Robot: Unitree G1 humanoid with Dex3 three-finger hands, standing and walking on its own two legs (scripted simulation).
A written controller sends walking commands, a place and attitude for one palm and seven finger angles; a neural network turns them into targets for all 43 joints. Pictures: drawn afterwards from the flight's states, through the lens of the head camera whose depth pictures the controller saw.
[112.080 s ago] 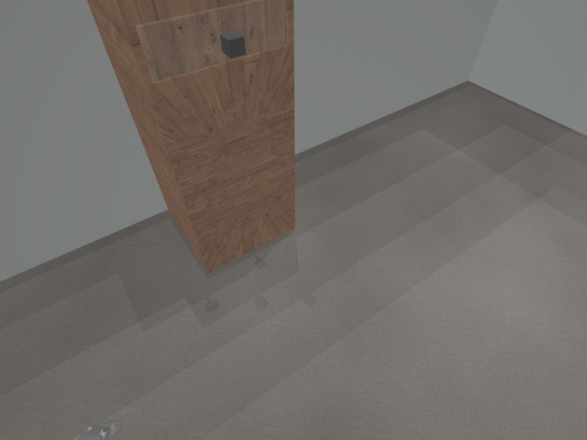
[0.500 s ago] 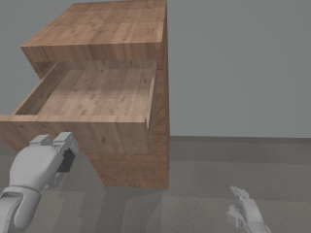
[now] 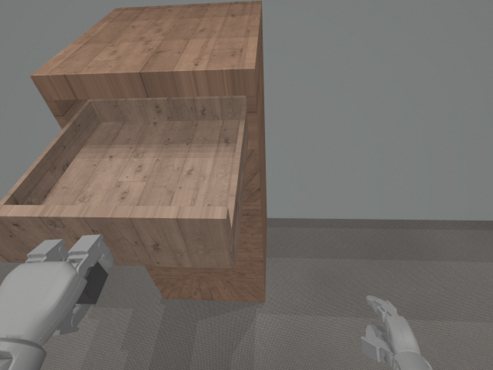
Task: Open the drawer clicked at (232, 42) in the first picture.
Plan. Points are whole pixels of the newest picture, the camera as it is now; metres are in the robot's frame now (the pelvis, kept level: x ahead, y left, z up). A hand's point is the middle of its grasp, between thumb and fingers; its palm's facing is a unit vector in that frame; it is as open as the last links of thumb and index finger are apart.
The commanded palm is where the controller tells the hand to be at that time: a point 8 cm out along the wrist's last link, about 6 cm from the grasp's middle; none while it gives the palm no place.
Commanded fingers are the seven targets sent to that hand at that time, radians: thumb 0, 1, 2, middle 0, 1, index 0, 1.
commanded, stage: pull the drawer open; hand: left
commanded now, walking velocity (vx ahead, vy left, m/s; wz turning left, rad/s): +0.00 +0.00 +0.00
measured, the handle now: (87, 267) +0.20 +0.26 +0.12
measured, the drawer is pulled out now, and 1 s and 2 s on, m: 0.30 0.29 0.29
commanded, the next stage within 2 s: open the thumb to release the handle in 0.08 s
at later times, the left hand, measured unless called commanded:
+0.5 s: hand (74, 289) +0.17 +0.26 +0.12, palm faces +0.10 -0.07 -0.99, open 8.9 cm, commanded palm +0.13 +0.26 +0.17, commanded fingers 0.00 -0.29 0.39 -0.31 -1.22 -0.31 -1.22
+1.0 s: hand (76, 300) +0.16 +0.26 +0.11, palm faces +0.06 -0.05 -1.00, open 13.9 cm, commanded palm +0.13 +0.26 +0.17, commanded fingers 0.00 -0.50 0.30 -0.30 -1.20 -0.30 -1.20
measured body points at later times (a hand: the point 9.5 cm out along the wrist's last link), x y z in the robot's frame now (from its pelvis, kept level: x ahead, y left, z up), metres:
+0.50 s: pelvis +0.00 +0.01 +0.00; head -0.01 -0.03 +0.45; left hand +0.16 +0.26 +0.17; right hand +0.24 -0.18 -0.09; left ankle -0.02 +0.09 -0.73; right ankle +0.00 -0.11 -0.73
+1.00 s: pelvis -0.01 -0.01 +0.00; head -0.02 -0.05 +0.45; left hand +0.15 +0.26 +0.16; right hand +0.22 -0.22 -0.09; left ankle -0.02 +0.09 -0.73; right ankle +0.00 -0.11 -0.73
